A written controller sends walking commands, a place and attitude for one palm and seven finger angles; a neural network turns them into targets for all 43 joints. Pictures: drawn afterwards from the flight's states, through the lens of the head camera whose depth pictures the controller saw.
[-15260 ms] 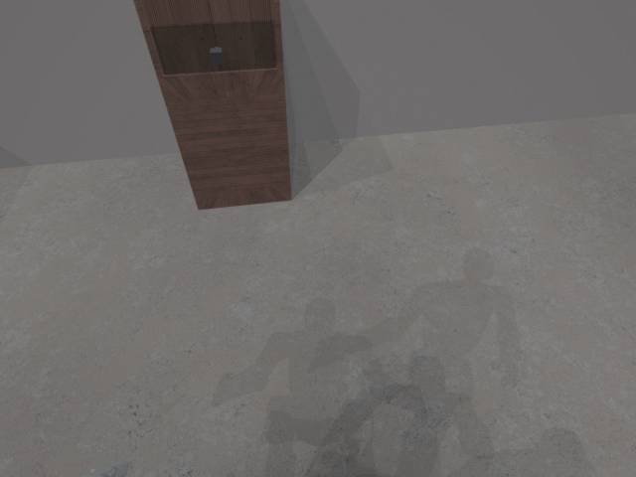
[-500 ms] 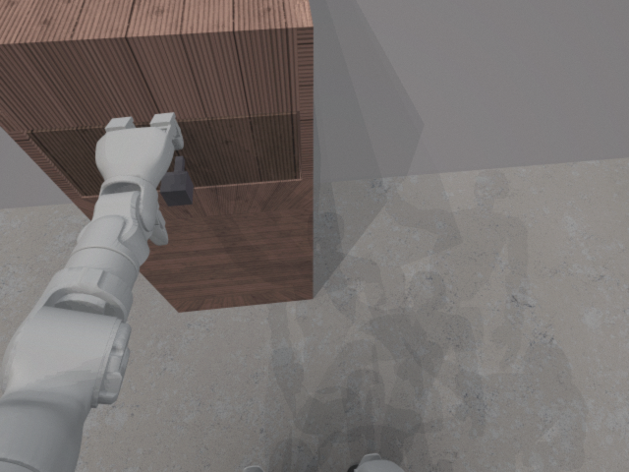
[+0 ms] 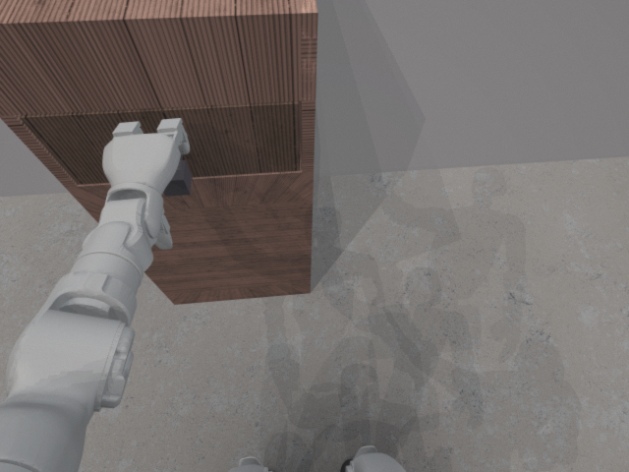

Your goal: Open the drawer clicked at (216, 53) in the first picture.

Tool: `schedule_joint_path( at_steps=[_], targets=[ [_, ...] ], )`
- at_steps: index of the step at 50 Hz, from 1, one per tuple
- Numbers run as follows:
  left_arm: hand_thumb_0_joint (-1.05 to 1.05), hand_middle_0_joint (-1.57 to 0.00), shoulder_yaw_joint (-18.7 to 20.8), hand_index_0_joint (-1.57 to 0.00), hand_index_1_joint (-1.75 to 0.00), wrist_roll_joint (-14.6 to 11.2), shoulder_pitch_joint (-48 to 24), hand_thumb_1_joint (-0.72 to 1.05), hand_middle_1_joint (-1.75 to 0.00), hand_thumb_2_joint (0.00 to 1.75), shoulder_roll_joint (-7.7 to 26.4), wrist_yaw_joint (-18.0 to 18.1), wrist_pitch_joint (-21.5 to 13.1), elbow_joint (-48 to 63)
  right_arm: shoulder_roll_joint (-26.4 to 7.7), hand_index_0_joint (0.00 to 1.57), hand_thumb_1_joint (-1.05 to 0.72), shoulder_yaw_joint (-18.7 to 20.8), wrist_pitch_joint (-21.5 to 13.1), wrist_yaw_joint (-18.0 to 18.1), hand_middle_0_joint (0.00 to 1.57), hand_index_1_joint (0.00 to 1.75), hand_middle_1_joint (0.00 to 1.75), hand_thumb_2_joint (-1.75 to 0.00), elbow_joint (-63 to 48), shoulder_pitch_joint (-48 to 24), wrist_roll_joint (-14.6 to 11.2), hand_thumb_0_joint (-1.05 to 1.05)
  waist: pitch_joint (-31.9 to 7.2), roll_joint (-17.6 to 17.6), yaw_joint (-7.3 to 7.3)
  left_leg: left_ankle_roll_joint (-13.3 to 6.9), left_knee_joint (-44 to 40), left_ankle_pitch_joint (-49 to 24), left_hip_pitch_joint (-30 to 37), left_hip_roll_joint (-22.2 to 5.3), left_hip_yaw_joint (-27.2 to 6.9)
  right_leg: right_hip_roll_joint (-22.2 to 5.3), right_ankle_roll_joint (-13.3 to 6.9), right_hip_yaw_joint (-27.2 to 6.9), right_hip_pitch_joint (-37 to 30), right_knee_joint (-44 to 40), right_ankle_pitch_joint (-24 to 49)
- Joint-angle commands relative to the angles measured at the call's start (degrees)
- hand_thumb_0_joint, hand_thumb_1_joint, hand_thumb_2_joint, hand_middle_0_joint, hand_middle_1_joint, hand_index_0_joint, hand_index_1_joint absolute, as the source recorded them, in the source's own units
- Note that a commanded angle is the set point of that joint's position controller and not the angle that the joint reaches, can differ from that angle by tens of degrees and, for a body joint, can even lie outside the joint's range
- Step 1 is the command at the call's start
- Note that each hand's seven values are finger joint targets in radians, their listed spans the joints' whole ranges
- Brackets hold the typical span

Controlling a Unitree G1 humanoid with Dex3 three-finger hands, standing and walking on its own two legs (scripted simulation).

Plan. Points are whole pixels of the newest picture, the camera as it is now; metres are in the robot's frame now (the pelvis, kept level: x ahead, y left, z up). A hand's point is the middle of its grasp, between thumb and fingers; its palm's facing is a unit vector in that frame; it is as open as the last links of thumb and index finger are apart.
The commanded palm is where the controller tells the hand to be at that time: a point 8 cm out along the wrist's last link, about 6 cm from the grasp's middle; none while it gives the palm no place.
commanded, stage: lower the fingers behind the handle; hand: left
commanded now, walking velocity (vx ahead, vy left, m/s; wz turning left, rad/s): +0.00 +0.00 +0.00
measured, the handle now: (176, 168) +0.56 +0.18 -0.02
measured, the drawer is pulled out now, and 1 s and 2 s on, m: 0.00 0.00 0.00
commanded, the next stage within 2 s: lift the fingers back up to retry in 1.18 s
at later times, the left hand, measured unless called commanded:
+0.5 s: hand (159, 192) +0.50 +0.19 +0.00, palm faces -0.04 -0.01 -1.00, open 13.9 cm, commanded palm +0.49 +0.18 +0.03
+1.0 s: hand (164, 195) +0.50 +0.19 -0.01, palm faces -0.03 -0.01 -1.00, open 14.0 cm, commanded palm +0.49 +0.19 +0.02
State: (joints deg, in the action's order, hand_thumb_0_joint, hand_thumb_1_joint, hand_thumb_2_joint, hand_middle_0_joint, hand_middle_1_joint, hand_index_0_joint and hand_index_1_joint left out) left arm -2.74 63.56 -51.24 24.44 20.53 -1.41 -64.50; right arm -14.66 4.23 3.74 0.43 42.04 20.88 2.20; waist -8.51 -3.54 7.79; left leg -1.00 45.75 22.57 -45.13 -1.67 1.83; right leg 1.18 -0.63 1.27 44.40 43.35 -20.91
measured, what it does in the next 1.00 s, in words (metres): stands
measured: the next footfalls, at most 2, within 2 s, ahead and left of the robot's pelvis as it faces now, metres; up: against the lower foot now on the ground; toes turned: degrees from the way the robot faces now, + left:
none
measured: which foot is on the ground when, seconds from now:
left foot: down 0.00-1.00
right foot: down 0.00-1.00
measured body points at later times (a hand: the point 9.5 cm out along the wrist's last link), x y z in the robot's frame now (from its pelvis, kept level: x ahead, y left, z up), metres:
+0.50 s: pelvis -0.02 +0.00 -0.02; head +0.11 +0.00 +0.42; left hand +0.50 +0.19 +0.06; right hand -0.03 -0.27 -0.14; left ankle -0.02 +0.11 -0.70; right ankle -0.02 -0.12 -0.70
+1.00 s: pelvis -0.03 +0.01 -0.03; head +0.11 +0.01 +0.40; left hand +0.50 +0.18 +0.04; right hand -0.05 -0.26 -0.16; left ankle -0.02 +0.11 -0.70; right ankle -0.02 -0.12 -0.70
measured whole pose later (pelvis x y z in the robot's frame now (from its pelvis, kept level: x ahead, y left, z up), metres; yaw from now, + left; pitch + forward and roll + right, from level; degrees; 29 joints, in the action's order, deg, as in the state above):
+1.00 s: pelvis -0.03 +0.01 -0.03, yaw -1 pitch +26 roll -2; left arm -3.3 63.8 -58.9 26.6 22.8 2.5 -69.9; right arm -14.1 1.7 2.9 0.3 41.8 20.7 2.1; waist -9.2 -3.9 10.4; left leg -1.9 57.3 24.9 -58.6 -1.9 1.4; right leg 1.2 0.0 1.6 57.3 53.8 -22.7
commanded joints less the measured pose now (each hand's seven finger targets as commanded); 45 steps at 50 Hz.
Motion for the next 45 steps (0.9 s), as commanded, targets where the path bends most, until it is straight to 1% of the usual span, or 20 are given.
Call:
schedule_joint_path(
  at_steps=[1,2,4,5,9,10,12,16,19,21,24,25,26,28,32,34,36,38,40,45],
  targets=[
    [0.0,-0.3,2.4,-0.3,-1.2,0.3,-26.5,-0.5,-1.2,0.3,12.2,4.1,1.5,10.5,-8.9,0.2,-0.9,2.8,-0.6,0.6,0.2,0.3,0.3,-0.9,-1.3,9.6,0.3,0.0,-26.6,-1.7,1.52,-1.0,-0.2,-29.7,18.5,2.2,-1.2,2.4,-0.7,0.3,-11.0,-1.9,24.9],
    [0.0,-0.3,1.6,-0.3,-1.2,-0.1,-26.8,-0.5,-1.2,0.3,10.9,4.0,1.9,9.5,-8.8,0.2,-0.9,2.8,-0.6,0.5,0.2,0.3,0.3,-0.9,-1.0,9.6,0.2,0.0,-26.1,-0.4,2.02,-1.1,-0.2,-29.2,17.7,2.4,-1.3,2.4,-0.7,0.3,-11.1,-2.1,25.2],
    [0.0,-0.3,1.9,-0.3,-1.2,-0.1,-27.0,-0.5,-1.2,0.3,12.1,3.9,2.5,8.7,-9.1,0.2,-0.9,2.6,-0.6,0.6,0.2,0.3,0.3,-0.9,-1.0,9.6,0.0,0.0,-25.4,-0.1,2.12,-1.2,-0.3,-26.7,16.5,2.5,-1.2,2.3,-0.6,0.1,-11.0,-2.2,24.0],
    [0.0,-0.3,2.3,-0.3,-1.2,0.0,-28.0,-0.5,-1.2,0.3,12.8,3.8,2.3,10.0,-9.0,0.2,-0.9,2.6,-0.7,0.8,0.2,0.3,0.3,-0.9,-1.1,9.6,0.1,0.0,-27.0,-1.1,2.09,-1.2,-0.1,-27.1,16.8,2.5,-1.1,2.2,-0.6,-0.1,-11.5,-1.9,24.6],
    [0.0,-0.3,3.3,-0.3,-1.2,-0.4,-26.0,-0.5,-1.2,0.3,14.1,2.8,1.9,7.6,-9.1,0.2,-0.9,2.3,-0.8,1.0,0.2,0.3,0.3,-0.9,-0.9,9.7,0.1,0.0,-25.6,0.7,1.86,-1.4,0.3,-24.7,14.2,2.7,-1.1,2.2,-0.5,-0.2,-11.6,-1.5,23.8],
    [0.0,-0.3,2.6,-0.3,-1.2,-0.3,-26.7,-0.5,-1.2,0.3,13.6,2.7,1.5,8.0,-9.0,0.2,-0.9,2.2,-0.9,1.1,0.2,0.3,0.3,-0.9,-1.1,9.7,0.1,0.0,-25.9,1.2,2.36,-1.6,0.5,-24.1,13.5,2.7,-1.0,2.1,-0.4,-0.4,-11.7,-1.4,23.9],
    [0.0,-0.3,3.0,-0.3,-1.2,0.0,-27.3,-0.5,-1.2,0.3,14.3,2.7,0.8,7.9,-9.0,0.2,-0.9,2.1,-1.0,1.1,0.2,0.3,0.3,-0.9,-0.9,9.7,0.2,0.0,-25.7,-0.5,2.17,-1.5,0.9,-23.6,12.9,2.7,-1.0,2.0,-0.6,-0.4,-10.8,-0.9,23.2],
    [0.0,-0.3,1.4,-0.3,-1.2,0.2,-24.6,-0.5,-1.2,0.3,11.9,3.0,1.1,5.3,-9.0,0.2,-0.9,2.2,-1.3,1.0,0.2,0.3,0.3,-0.9,-1.2,10.0,0.2,0.0,-24.6,0.7,2.65,-1.5,1.9,-22.3,11.4,2.6,-1.1,2.2,-0.6,0.0,-8.2,-0.2,21.4],
    [0.0,-0.3,1.5,-0.3,-1.2,0.4,-25.7,-0.5,-1.2,0.3,12.3,3.2,1.3,5.1,-9.1,0.2,-0.9,2.2,-1.4,0.8,0.2,0.3,0.3,-0.9,-1.0,10.5,0.2,0.0,-24.9,-0.9,2.57,-1.4,2.6,-22.2,11.1,2.4,-1.3,2.2,-0.7,0.1,-6.3,0.7,20.2],
    [0.0,-0.3,0.6,-0.3,-1.2,0.6,-25.1,-0.5,-1.2,0.3,11.4,3.3,2.3,2.8,-9.3,0.2,-0.9,2.1,-1.4,0.8,0.2,0.3,0.3,-0.9,-1.0,10.3,0.1,0.0,-23.0,0.7,3.34,-1.5,2.7,-19.8,9.4,2.4,-1.3,2.3,-0.6,0.2,-5.1,0.5,18.2],
    [0.0,-0.3,0.6,-0.3,-1.2,0.5,-27.1,-0.5,-1.2,0.3,11.7,3.3,2.9,2.2,-9.5,0.2,-0.9,2.0,-1.5,0.8,0.2,0.3,0.3,-0.9,-0.8,10.6,0.1,0.0,-23.2,0.2,3.92,-1.5,3.2,-18.8,9.0,2.2,-1.5,2.3,-0.6,0.3,-3.4,1.0,16.7],
    [0.0,-0.3,1.6,-0.3,-1.2,0.6,-25.5,-0.5,-1.2,0.3,13.3,3.0,3.4,1.1,-9.7,0.2,-0.9,1.8,-1.4,0.8,0.2,0.3,0.3,-0.9,-0.9,10.7,0.1,0.0,-23.9,0.8,3.12,-1.6,3.4,-18.7,8.1,2.4,-1.4,2.3,-0.7,0.2,-4.4,1.4,16.9],
    [0.0,-0.3,0.7,-0.3,-1.2,0.7,-26.6,-0.5,-1.2,0.3,12.8,2.7,3.5,1.6,-9.6,0.2,-0.9,1.8,-1.4,0.9,0.2,0.3,0.3,-0.9,-1.1,10.6,0.1,0.0,-24.4,-0.1,3.8,-1.6,3.8,-18.8,8.1,2.3,-1.3,2.2,-0.6,0.1,-3.9,1.7,17.2],
    [0.0,-0.3,0.1,-0.3,-1.2,0.4,-26.7,-0.5,-1.2,0.3,11.7,2.1,3.3,1.6,-9.4,0.2,-0.9,1.7,-1.6,0.9,0.2,0.3,0.3,-0.9,-1.4,10.9,0.2,0.0,-24.7,-1.1,3.67,-1.5,4.2,-18.9,8.4,2.2,-1.5,2.3,-0.7,0.4,-3.0,2.2,16.6],
    [0.0,-0.3,3.1,-0.3,-1.2,0.2,-27.6,-0.5,-1.2,0.3,15.8,1.6,1.5,4.0,-9.7,0.2,-0.9,1.6,-1.8,1.2,0.2,0.3,0.3,-0.9,-1.6,10.8,0.3,0.0,-26.7,-0.3,3.35,-1.7,5.6,-18.6,6.5,2.1,-1.7,2.1,-0.6,0.1,-3.5,3.7,17.1],
    [0.0,-0.3,1.2,-0.3,-1.2,1.1,-25.7,-0.5,-1.2,0.3,13.1,2.0,1.6,2.8,-9.5,0.2,-0.9,1.7,-1.9,1.1,0.2,0.3,0.3,-0.9,-1.5,11.2,0.4,0.0,-26.2,-1.7,3.33,-1.5,6.1,-19.5,7.1,1.9,-2.0,2.3,-0.8,0.6,-0.9,4.3,16.3],
    [0.0,-0.3,2.2,-0.3,-1.2,1.1,-24.5,-0.5,-1.2,0.3,13.9,2.6,2.0,2.2,-9.7,0.2,-0.9,1.7,-1.8,1.0,0.2,0.3,0.3,-0.9,-1.4,11.2,0.5,0.0,-25.7,-0.9,3.16,-1.4,6.6,-19.6,6.7,1.7,-2.1,2.4,-0.8,0.7,-0.1,4.7,15.8],
    [0.0,-0.3,0.7,-0.3,-1.2,0.6,-24.7,-0.5,-1.2,0.3,11.6,2.9,2.4,2.2,-9.5,0.2,-0.9,1.7,-1.9,0.8,0.2,0.3,0.3,-0.9,-1.5,11.3,0.5,0.0,-26.0,-1.0,3.69,-1.5,6.8,-19.2,6.5,1.7,-2.1,2.4,-0.7,0.8,0.4,4.6,15.4],
    [0.0,-0.3,1.9,-0.3,-1.2,0.6,-24.9,-0.5,-1.2,0.3,13.8,3.1,3.3,2.0,-9.8,0.2,-0.9,1.4,-1.6,0.7,0.2,0.3,0.3,-0.9,-1.4,11.0,0.4,0.0,-25.3,-1.1,3.13,-1.5,6.7,-17.9,5.3,1.8,-2.1,2.4,-0.8,0.8,0.2,4.8,14.7],
    [0.0,-0.3,1.2,-0.3,-1.2,0.7,-27.0,-0.5,-1.2,0.3,14.2,3.0,5.4,-0.1,-10.0,0.2,-0.9,1.1,-1.3,0.8,0.2,0.3,0.3,-0.9,-1.4,10.9,0.0,0.0,-23.9,-0.3,4.22,-1.6,6.3,-15.5,4.8,1.7,-2.4,2.4,-0.7,0.9,1.4,4.2,12.0]
  ],
)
